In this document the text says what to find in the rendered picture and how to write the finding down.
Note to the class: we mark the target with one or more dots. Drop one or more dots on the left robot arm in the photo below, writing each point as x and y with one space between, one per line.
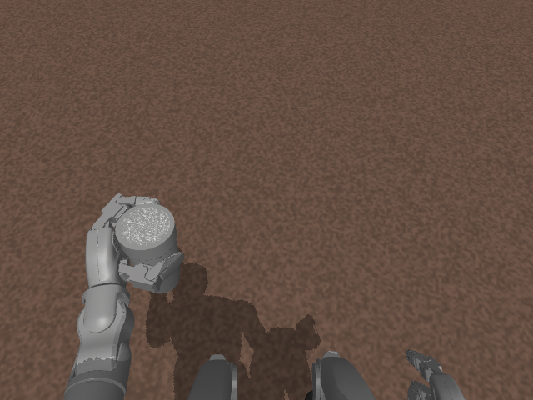
102 364

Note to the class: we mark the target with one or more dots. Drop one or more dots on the left robot hand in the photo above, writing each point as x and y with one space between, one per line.
105 260

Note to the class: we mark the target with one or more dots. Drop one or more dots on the cup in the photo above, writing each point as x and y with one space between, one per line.
147 234

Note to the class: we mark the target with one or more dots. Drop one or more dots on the right robot hand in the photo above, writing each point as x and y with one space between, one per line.
442 386

